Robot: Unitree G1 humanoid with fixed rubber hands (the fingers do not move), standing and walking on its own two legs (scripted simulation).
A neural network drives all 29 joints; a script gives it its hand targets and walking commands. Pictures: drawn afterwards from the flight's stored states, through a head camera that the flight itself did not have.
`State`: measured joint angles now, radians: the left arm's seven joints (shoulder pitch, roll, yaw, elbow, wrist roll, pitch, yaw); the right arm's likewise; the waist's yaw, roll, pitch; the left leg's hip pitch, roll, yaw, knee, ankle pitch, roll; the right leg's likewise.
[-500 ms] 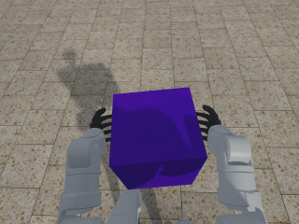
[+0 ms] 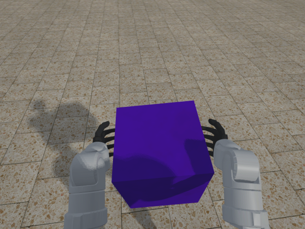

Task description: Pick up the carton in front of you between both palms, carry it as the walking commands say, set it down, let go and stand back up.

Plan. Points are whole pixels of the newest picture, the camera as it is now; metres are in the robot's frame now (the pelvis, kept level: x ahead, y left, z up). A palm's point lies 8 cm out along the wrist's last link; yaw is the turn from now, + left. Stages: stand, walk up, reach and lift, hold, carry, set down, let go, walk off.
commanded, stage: carry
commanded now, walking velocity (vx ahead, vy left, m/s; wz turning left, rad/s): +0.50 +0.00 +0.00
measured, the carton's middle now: (159, 158) +0.33 -0.01 +0.01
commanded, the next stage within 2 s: none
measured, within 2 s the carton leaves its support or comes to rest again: neither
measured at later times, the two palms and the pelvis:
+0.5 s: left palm (114, 95) +0.53 +0.13 +0.08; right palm (200, 91) +0.55 -0.17 +0.08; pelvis +0.28 -0.03 -0.01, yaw +3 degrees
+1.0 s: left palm (113, 50) +0.84 +0.16 +0.08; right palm (179, 49) +0.84 -0.14 +0.09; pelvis +0.58 +0.00 -0.01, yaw +1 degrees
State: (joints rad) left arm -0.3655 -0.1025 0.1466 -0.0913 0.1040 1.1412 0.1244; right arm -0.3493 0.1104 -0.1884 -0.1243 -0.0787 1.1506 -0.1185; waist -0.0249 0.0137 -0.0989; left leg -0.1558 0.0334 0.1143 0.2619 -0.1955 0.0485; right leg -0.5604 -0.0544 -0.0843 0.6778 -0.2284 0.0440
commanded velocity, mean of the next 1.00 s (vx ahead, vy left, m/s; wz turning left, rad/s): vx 0.50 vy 0.00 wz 0.00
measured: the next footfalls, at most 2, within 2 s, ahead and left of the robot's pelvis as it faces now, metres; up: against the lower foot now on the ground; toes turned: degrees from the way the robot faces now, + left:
right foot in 0.16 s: +0.26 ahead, -0.13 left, +0.00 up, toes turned -9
left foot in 0.62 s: +0.52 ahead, +0.10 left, +0.00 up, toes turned +14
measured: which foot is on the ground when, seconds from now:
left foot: down 0.00-0.18, up 0.20-0.60, down 0.62-1.00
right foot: up 0.00-0.14, down 0.16-0.64, up 0.66-1.00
